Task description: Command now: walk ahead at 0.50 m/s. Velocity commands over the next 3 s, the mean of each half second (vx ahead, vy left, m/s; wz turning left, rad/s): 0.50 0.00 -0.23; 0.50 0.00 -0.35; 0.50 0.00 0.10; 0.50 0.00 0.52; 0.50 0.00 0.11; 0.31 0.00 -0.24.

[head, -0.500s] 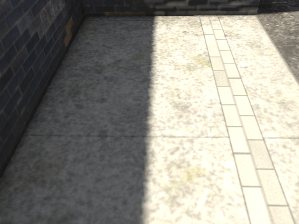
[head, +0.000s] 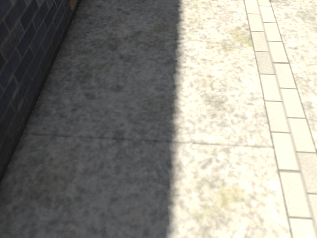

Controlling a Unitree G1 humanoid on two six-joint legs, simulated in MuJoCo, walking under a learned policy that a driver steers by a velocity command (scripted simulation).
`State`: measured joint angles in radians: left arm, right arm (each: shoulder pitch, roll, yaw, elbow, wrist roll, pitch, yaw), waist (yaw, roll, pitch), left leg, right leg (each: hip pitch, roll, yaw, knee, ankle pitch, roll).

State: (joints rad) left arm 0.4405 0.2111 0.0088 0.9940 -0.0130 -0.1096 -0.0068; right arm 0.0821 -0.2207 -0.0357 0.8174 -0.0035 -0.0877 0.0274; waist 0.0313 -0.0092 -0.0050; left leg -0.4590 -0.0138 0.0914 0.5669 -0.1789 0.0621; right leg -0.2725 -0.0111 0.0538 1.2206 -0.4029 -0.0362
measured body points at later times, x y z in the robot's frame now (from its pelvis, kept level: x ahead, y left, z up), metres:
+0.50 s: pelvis +0.29 -0.06 -0.01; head +0.32 -0.07 +0.44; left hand +0.50 +0.16 -0.10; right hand +0.30 -0.33 -0.15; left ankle +0.11 +0.10 -0.66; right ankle +0.37 -0.15 -0.72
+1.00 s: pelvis +0.56 -0.08 +0.00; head +0.59 -0.08 +0.45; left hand +0.71 +0.16 -0.12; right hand +0.68 -0.37 -0.07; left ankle +0.67 -0.01 -0.72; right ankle +0.39 -0.15 -0.67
